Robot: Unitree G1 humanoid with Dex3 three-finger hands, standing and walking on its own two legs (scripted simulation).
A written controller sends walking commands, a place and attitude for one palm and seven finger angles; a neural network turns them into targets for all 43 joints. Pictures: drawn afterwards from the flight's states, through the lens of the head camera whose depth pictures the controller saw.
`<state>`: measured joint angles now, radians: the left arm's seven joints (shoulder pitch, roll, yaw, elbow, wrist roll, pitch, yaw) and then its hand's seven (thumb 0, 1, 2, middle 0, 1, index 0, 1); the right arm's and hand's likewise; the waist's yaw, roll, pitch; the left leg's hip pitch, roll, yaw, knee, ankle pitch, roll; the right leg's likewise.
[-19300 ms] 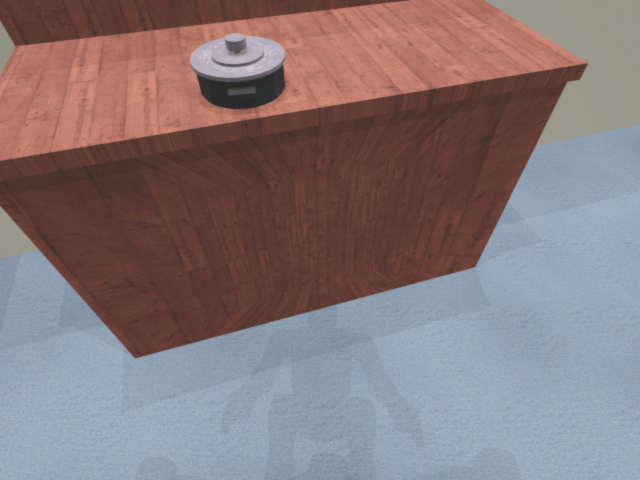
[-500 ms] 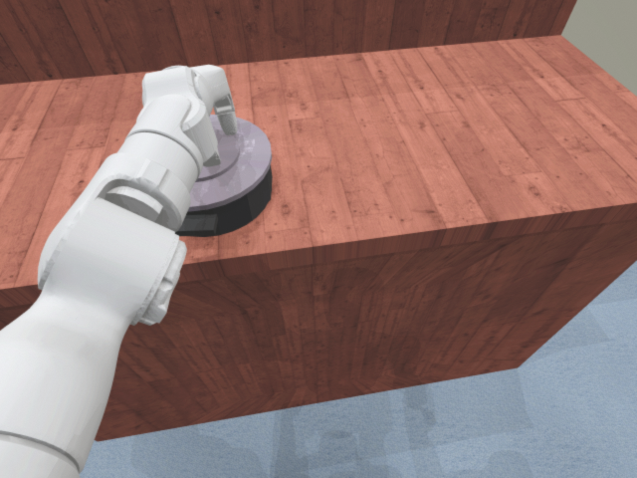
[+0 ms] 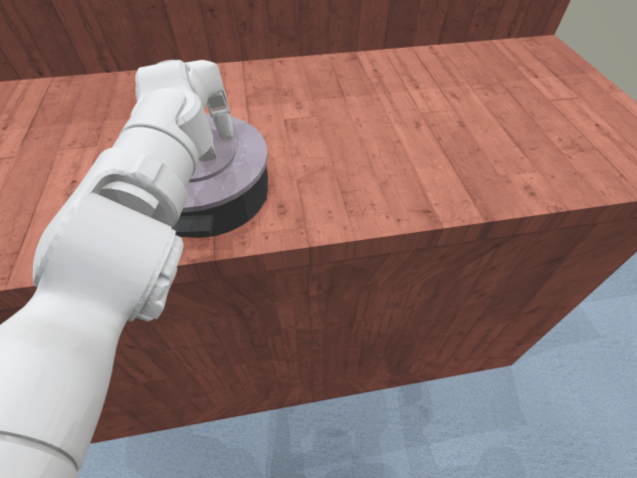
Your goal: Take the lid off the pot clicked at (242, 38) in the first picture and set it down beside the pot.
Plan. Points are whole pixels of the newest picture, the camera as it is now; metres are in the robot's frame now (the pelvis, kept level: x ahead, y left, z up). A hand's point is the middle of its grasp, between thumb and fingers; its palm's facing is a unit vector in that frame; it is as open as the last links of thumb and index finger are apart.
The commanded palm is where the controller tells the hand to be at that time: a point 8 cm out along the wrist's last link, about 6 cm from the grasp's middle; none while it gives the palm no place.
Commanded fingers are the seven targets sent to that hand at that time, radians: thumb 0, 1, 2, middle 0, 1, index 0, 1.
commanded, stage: close the fingers and squeeze the knob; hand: left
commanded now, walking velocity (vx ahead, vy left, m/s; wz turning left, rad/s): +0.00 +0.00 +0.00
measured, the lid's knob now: (190, 140) +0.51 +0.12 +0.16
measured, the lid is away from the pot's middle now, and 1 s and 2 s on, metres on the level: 0.00 0.00 0.01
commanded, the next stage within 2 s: lift the lid straight up in 0.58 s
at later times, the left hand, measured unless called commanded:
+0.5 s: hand (196, 132) +0.50 +0.11 +0.18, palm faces -0.41 -0.15 -0.90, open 5.6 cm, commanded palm +0.50 +0.12 +0.21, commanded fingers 0.00 0.67 0.80 -0.75 -1.16 -1.04 -1.18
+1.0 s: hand (197, 130) +0.50 +0.11 +0.18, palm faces -0.43 -0.14 -0.89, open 4.1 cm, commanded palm +0.51 +0.11 +0.24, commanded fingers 0.00 0.76 0.83 -0.74 -1.20 -1.17 -1.20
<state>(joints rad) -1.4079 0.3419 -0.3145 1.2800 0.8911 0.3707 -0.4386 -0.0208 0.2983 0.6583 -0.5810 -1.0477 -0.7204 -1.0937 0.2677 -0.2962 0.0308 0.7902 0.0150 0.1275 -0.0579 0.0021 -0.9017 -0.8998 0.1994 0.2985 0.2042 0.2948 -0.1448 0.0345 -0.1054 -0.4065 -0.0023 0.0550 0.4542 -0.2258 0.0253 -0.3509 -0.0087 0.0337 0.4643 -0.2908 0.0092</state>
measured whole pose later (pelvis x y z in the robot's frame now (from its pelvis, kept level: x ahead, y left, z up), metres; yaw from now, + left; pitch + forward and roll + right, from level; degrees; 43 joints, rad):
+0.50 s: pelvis +0.00 +0.01 +0.00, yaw -1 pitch +11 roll +0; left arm -1.44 0.37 -0.28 1.34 0.91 0.36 -0.44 -0.04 0.30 0.64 -0.57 -1.09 -0.92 -1.15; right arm 0.30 -0.30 0.03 0.79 0.02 0.13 -0.07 0.00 -0.90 -0.90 0.20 0.30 0.21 0.29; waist -0.17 0.03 -0.11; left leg -0.44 0.00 0.06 0.47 -0.23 0.03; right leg -0.38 -0.01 0.04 0.47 -0.28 0.02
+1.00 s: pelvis +0.00 +0.01 +0.00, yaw +0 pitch +12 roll +0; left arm -1.47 0.36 -0.29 1.37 0.91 0.35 -0.44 -0.09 0.37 0.65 -0.51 -1.11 -1.15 -1.20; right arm 0.31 -0.28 0.02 0.81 0.01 0.07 -0.06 0.00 -0.90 -0.90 0.20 0.30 0.20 0.29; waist -0.17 0.04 -0.11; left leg -0.44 -0.01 0.06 0.46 -0.22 0.03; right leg -0.39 -0.02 0.04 0.47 -0.28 0.02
